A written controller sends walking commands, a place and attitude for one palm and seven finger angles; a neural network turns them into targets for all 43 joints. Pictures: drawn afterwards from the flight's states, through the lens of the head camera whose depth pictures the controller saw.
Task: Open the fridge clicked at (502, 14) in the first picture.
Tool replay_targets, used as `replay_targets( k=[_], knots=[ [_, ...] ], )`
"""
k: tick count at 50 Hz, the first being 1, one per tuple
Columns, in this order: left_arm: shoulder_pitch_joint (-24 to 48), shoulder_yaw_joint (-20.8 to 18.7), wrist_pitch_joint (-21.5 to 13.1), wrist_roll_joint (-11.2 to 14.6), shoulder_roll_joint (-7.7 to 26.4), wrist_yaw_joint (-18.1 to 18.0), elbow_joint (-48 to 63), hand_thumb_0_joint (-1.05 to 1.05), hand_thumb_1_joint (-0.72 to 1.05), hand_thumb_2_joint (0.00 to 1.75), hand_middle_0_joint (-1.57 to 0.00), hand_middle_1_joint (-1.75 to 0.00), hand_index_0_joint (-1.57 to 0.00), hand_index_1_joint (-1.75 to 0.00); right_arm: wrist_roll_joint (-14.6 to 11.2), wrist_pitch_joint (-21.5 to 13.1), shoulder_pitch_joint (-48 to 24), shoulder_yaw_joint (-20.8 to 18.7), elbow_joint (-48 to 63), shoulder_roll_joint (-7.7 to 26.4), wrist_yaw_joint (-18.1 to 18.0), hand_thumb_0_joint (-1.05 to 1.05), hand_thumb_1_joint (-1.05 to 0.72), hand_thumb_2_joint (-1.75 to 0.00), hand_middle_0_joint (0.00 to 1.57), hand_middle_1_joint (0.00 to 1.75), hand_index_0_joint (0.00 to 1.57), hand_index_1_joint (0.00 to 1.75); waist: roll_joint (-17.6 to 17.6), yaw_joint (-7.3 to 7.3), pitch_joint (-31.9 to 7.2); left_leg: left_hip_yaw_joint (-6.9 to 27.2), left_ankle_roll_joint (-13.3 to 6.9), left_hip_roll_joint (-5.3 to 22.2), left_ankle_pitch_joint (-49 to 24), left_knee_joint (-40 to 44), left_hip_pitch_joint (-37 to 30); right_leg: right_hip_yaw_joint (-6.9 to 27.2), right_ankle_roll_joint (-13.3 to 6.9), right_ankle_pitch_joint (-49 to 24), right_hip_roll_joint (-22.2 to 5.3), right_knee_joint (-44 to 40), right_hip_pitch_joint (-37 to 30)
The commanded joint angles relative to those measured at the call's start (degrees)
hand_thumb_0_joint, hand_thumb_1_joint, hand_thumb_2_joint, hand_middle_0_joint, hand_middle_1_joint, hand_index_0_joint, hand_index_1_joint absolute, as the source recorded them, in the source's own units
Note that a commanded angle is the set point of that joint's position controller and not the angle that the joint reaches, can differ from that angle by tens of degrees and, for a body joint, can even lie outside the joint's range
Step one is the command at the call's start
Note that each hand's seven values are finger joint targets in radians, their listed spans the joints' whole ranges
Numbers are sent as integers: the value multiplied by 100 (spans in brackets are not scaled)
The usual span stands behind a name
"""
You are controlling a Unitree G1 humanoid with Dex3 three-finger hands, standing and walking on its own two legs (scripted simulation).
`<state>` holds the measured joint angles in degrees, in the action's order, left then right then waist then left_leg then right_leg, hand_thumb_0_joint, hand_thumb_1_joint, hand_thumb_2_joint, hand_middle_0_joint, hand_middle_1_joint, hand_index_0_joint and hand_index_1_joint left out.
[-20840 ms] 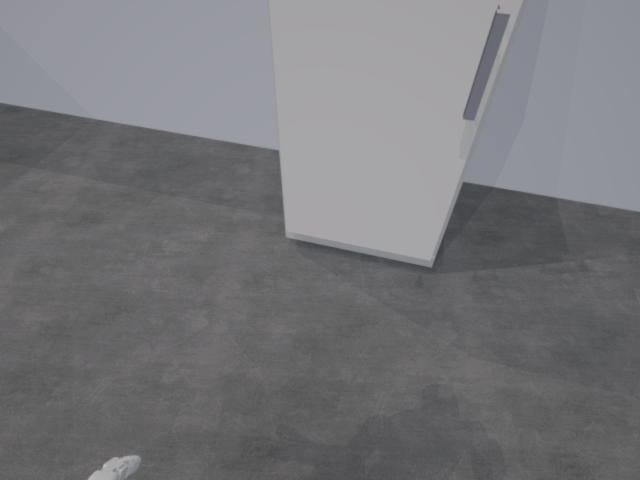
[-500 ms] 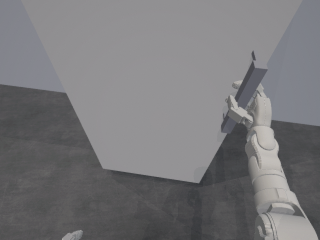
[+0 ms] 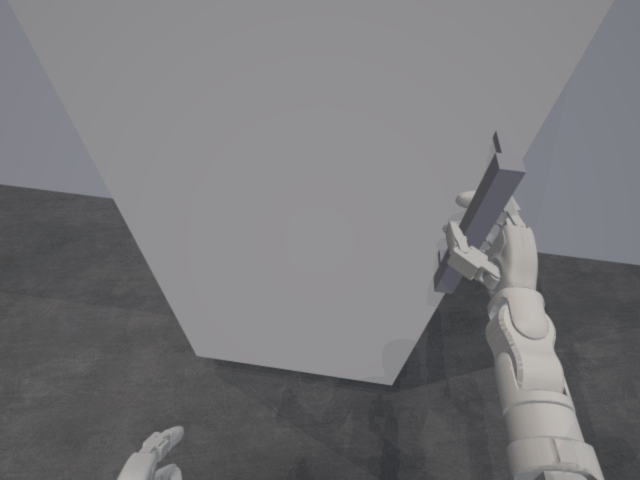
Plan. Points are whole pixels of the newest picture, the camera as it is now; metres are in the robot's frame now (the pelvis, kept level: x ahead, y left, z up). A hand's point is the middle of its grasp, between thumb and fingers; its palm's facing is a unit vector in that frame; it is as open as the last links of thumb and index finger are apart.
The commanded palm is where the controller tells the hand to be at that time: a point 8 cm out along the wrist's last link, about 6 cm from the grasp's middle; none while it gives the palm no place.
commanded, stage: pull the door a little, standing still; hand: right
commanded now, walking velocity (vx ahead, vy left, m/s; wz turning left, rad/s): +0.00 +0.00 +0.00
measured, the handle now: (468, 221) +0.45 -0.14 +0.09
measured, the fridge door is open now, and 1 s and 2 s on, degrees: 0 26 64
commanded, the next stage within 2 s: walk backward, drawing the door open in 0.12 s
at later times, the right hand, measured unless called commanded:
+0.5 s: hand (449, 333) +0.27 -0.10 +0.10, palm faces -0.02 +0.98 -0.19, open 6.7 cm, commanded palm +0.24 -0.15 +0.10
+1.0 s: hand (388, 440) +0.16 -0.03 +0.10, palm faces +0.24 +0.96 -0.17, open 6.9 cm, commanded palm +0.12 -0.08 +0.10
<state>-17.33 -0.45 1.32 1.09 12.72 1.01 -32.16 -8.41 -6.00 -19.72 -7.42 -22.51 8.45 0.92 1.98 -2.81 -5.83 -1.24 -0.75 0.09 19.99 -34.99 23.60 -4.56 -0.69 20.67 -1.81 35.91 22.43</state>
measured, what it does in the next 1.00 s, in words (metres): steps to the left, turning right: left foot, then right foot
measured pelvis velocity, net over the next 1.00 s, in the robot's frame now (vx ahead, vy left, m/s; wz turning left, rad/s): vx -0.03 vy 0.13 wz -0.36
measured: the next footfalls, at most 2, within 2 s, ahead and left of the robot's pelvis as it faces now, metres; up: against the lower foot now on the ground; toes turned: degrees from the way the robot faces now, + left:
left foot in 0.54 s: +0.11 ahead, +0.07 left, +0.00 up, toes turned +0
right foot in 0.92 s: +0.02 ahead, -0.02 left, +0.00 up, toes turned -21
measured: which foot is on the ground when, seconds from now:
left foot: down 0.00-0.38, up 0.40-0.52, down 0.54-0.90, up 0.92-1.00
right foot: down 0.00-0.60, up 0.62-0.90, down 0.92-1.00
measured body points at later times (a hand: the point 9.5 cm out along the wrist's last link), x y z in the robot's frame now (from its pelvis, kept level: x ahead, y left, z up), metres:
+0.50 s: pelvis +0.04 +0.00 +0.02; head +0.07 +0.05 +0.46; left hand +0.24 +0.21 -0.08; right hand +0.27 -0.15 +0.11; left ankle +0.03 +0.08 -0.71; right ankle -0.05 -0.13 -0.71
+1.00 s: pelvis -0.03 +0.13 +0.01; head -0.03 +0.12 +0.46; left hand +0.19 +0.29 -0.08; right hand +0.15 -0.08 +0.11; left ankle +0.01 +0.21 -0.65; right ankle -0.01 +0.00 -0.73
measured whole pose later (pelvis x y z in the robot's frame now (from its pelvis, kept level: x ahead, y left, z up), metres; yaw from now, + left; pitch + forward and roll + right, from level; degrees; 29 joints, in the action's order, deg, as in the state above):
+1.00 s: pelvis -0.03 +0.13 +0.01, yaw -20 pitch -3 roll +1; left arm -11.8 0.5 -1.5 -2.5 9.9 -4.0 -32.4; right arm 3.0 -4.1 17.7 8.6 16.2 9.3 -4.7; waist 0.9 -4.7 4.2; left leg -2.5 3.3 -3.4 21.3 -63.8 28.2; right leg -0.7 -1.4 10.2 -1.5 29.0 15.9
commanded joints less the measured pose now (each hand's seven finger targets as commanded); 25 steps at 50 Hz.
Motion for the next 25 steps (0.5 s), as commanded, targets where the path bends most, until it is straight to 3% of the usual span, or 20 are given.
replay_targets(
  k=[1, 5, 8, 10, 11, 12, 13, 14, 15, 16, 17, 18, 19, 20, 21, 23, 25],
  knots=[
    [309, -212, -229, 43, 645, 2, 974, 0, 90, 90, -20, -30, -20, -30, -103, -513, 297, 98, 2485, 469, 304, 0, -90, -90, 45, 140, 45, 140, -348, 546, -2075, -86, -44, 9, -4788, -130, -1999, 137, -113, -3953, 131, -54, -802],
    [579, -164, -237, 48, 588, 38, 1217, 0, 90, 90, -20, -30, -20, -30, -165, -405, 1688, 131, 3621, 435, 290, 0, -90, -90, 45, 140, 45, 140, -238, 676, -1795, -112, -61, 37, -4677, -57, -2141, 143, -81, -3800, 121, -177, -778],
    [768, -148, -250, 46, 547, 36, 1412, 0, 90, 90, -20, -30, -20, -30, -197, -284, 2984, 362, 4596, 219, 239, 0, -90, -90, 45, 140, 45, 140, -464, 687, -1468, -150, -62, 56, -4532, 52, -2165, 156, -72, -3502, 122, -243, -714],
    [855, -121, -260, 46, 474, 47, 1512, 0, 90, 90, -20, -30, -20, -30, -184, -176, 3884, 533, 5386, 60, 180, 0, -90, -90, 45, 140, 45, 140, -379, 671, -1238, -182, -37, 67, -4665, 30, -2111, 161, -61, -3500, 107, -264, -704],
    [864, -122, -261, 39, 490, 29, 1498, 0, 90, 90, -20, -30, -20, -30, -114, -127, 3747, 584, 5675, 106, 114, 0, -90, -90, 45, 140, 45, 140, -305, 583, -1162, -188, -34, 66, -4638, 23, -2006, 184, -60, -3552, 101, -230, -770],
    [778, -51, -194, -2, 674, -296, 1130, 0, 90, 90, -20, -30, -20, -30, 534, -382, 803, -64, 5381, 1689, -242, 0, -90, -90, 45, 140, 45, 140, -258, 95, -877, 331, -28, 538, -4717, 433, -1915, 347, -164, -3157, 75, -74, -795],
    [673, -93, -170, -80, 586, -455, 1022, 0, 90, 90, -20, -30, -20, -30, 582, -421, 1013, -150, 5083, 1552, -419, 0, -90, -90, 45, 140, 45, 140, -349, 82, -718, 275, -97, 738, -4671, 590, -1815, 508, -124, -2800, 40, -92, -831],
    [783, -65, -153, -148, 538, -499, 1003, 0, 90, 90, -20, -30, -20, -30, 598, -293, 2450, 415, 4440, 716, -434, 0, -90, -90, 45, 140, 45, 140, -471, 89, -615, 115, -77, 730, -4904, 479, -1736, 480, -122, -3115, 46, -109, -922],
    [844, -26, -116, -164, 551, -521, 1131, 0, 90, 90, -20, -30, -20, -30, 619, -243, 2950, 835, 4549, 376, -390, 0, -90, -90, 45, 140, 45, 140, -284, 120, -612, -88, 14, 599, -5015, 237, -1736, 516, -146, -3874, -6, -256, -1096],
    [741, -26, -73, -177, 585, -524, 1172, 0, 90, 90, -20, -30, -20, -30, 630, -225, 3091, 1007, 4793, 328, -356, 0, -90, -90, 45, 140, 45, 140, 157, 51, -717, -222, 129, 453, -4833, -89, -1524, 627, -182, -5129, -114, -393, -1509],
    [653, -45, -41, -199, 611, -499, 1172, 0, 90, 90, -20, -30, -20, -30, 632, -209, 3185, 1048, 4955, 355, -341, 0, -90, -90, 45, 140, 45, 140, 513, -12, -811, -354, 251, 183, -4155, -485, -933, 857, -238, -6579, -254, -460, -2222],
    [613, -85, -23, -237, 644, -468, 1136, 0, 90, 90, -20, -30, -20, -30, 658, -211, 3178, 1148, 5067, 358, -341, 0, -90, -90, 45, 140, 45, 140, 907, -90, -803, -390, 312, -77, -2480, -896, 65, 1209, -351, -7808, -476, -535, -3193],
    [640, -118, -28, -312, 622, -405, 1104, 0, 90, 90, -20, -30, -20, -30, 712, -198, 3256, 1212, 5136, 298, -378, 0, -90, -90, 45, 140, 45, 140, 1313, -122, -762, -362, 256, -251, -478, -1231, 817, 1595, -400, -8704, -790, -634, -3754],
    [679, -117, -25, -390, 557, -357, 1115, 0, 90, 90, -20, -30, -20, -30, 806, -139, 3355, 1311, 5202, 172, -412, 0, -90, -90, 45, 140, 45, 140, 1221, -68, -680, -278, 206, -242, 366, -1165, 999, 1799, -430, -8650, -936, -581, -3781],
    [775, -102, -31, -400, 514, -357, 1154, 0, 90, 90, -20, -30, -20, -30, 839, -83, 3340, 1313, 5357, 174, -457, 0, -90, -90, 45, 140, 45, 140, 897, -42, -546, -249, 186, -184, 380, -920, 932, 1825, -411, -8301, -956, -587, -3596],
    [911, -63, -48, -339, 477, -395, 1257, 0, 90, 90, -20, -30, -20, -30, 826, -4, 3505, 1248, 5332, 240, -540, 0, -90, -90, 45, 140, 45, 140, 312, 10, -427, -337, 119, -141, -199, -134, 549, 1630, -285, -7561, -818, -577, -3307],
    [957, -37, -105, -296, 398, -410, 1306, 0, 90, 90, -20, -30, -20, -30, 788, 8, 3695, 1311, 5356, 180, -527, 0, -90, -90, 45, 140, 45, 140, 84, 45, -507, -423, 96, -177, -1383, 666, -159, 1414, -90, -7066, -593, -526, -2966]
  ],
)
